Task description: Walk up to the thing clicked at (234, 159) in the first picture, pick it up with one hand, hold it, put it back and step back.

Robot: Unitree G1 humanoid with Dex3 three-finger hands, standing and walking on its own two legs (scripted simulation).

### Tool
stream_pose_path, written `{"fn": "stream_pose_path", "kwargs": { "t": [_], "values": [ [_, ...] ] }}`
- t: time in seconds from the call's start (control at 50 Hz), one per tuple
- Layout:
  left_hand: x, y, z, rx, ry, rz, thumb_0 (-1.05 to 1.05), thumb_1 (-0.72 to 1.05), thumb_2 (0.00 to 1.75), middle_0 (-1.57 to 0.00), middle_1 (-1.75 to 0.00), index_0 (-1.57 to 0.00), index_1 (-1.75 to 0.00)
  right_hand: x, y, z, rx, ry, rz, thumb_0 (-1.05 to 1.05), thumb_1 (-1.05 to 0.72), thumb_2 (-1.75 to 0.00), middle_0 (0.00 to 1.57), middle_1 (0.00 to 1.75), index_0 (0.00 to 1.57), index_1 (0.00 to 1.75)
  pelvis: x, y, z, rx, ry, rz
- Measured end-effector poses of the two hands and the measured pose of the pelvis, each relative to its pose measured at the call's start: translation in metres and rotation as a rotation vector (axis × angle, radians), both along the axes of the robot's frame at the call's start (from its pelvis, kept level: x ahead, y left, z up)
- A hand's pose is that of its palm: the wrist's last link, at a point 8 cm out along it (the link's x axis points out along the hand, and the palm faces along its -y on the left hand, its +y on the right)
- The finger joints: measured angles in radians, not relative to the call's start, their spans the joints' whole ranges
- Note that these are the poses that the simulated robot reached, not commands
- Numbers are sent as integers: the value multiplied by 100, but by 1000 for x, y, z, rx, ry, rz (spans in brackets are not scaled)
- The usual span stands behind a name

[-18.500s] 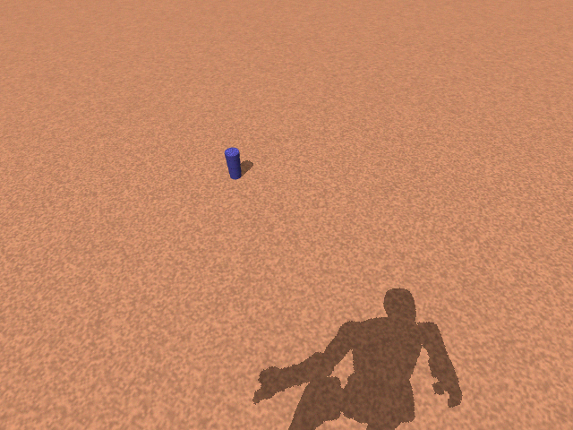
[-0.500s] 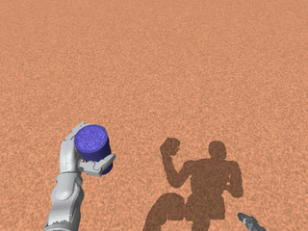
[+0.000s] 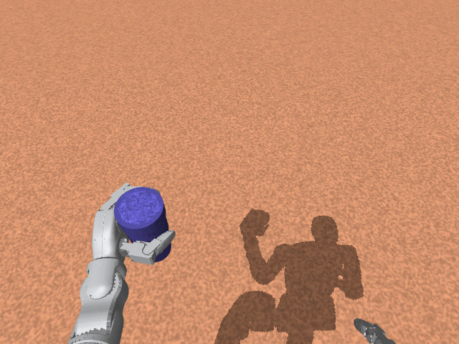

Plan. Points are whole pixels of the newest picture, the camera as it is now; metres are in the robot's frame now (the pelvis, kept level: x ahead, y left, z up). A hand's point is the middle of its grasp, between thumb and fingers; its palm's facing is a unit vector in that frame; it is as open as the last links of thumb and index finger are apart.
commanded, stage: hold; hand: left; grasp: from the side
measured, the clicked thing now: (148, 229) +0.32 +0.17 +0.02
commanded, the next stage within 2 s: crouch in 1.70 s
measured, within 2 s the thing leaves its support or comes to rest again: neither
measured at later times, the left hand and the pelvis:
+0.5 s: hand (146, 229) +0.31 +0.16 +0.04, palm faces +0.12 -0.99 -0.03, open 9.5 cm; pelvis -0.01 +0.00 +0.00, yaw +0 degrees
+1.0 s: hand (144, 226) +0.32 +0.17 +0.04, palm faces +0.12 -0.99 -0.03, open 9.5 cm; pelvis +0.00 +0.00 +0.00, yaw +0 degrees
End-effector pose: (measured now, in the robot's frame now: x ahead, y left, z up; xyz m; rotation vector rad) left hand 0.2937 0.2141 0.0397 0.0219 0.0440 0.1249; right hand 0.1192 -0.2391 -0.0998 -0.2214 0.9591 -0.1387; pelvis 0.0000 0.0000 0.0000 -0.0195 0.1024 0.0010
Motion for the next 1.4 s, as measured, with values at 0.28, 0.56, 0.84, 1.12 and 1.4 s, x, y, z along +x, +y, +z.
{"fn": "stream_pose_path", "kwargs": {
  "t": [0.28, 0.56, 0.84, 1.12, 1.4],
  "values": [
    [-2, 0, 4, 9, -9, -10, 0, -30, 106, -73, -100, -76, -101, -7, 0, 0, 5, -3, -3, 1, -91, -91, 20, 30, 20, 30, -5, 1, 1, 0, -9, -1],
    [-7, -1, 3, 6, -9, -12, 0, -30, 106, -73, -101, -75, -101, -3, -1, 2, 1, -17, 4, 1, -92, -91, 20, 30, 20, 30, -6, 0, 1, 1, -12, 1],
    [-4, 1, 4, 7, -12, -10, 0, -30, 106, -73, -101, -75, -101, -3, -1, 3, 1, -18, -1, 1, -92, -91, 20, 30, 20, 30, -5, 1, 2, 1, -12, 0],
    [1, 4, 4, 7, -16, -8, 0, -30, 106, -73, -101, -75, -101, -4, 1, 1, 3, -13, -1, 1, -92, -91, 20, 30, 20, 30, -5, 2, 1, 0, -8, 0],
    [-2, 0, 4, 5, -15, -13, 0, -30, 106, -73, -101, -75, -101, -3, 1, 2, -2, -11, -3, 1, -92, -91, 20, 30, 20, 30, -3, 3, 1, -2, -6, -2]
  ]
}}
